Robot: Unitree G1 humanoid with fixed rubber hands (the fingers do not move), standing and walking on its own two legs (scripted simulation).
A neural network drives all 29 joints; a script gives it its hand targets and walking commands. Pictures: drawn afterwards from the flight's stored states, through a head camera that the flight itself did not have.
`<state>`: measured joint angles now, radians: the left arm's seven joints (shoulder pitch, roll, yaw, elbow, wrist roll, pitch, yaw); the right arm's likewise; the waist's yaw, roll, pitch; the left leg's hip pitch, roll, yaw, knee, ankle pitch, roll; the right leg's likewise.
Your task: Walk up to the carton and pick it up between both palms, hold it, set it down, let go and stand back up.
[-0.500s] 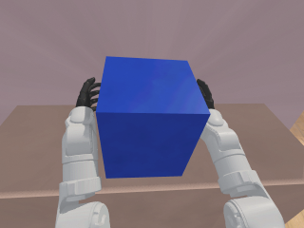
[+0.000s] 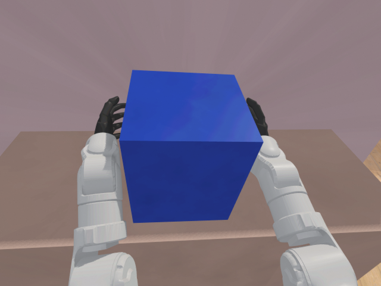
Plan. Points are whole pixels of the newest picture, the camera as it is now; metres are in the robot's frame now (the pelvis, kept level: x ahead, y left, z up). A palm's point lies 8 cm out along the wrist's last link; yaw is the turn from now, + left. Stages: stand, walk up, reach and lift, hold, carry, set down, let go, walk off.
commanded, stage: hold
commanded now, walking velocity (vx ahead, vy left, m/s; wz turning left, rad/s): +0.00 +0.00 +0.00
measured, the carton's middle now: (183, 149) +0.36 +0.02 +0.16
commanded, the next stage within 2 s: none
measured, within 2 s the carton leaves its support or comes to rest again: neither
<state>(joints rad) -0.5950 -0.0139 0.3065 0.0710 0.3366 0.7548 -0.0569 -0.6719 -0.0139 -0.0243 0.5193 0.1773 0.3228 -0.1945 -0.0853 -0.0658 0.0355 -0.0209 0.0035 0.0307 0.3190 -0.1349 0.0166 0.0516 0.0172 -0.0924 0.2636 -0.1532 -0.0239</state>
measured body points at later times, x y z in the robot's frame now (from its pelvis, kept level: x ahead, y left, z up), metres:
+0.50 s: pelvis +0.00 +0.00 +0.00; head -0.05 +0.03 +0.45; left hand +0.37 +0.16 +0.20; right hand +0.37 -0.14 +0.19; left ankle +0.04 +0.10 -0.75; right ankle +0.01 -0.10 -0.75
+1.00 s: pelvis +0.00 +0.00 +0.00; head -0.04 +0.03 +0.45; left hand +0.37 +0.17 +0.20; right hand +0.37 -0.14 +0.19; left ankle +0.04 +0.10 -0.75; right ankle +0.01 -0.10 -0.75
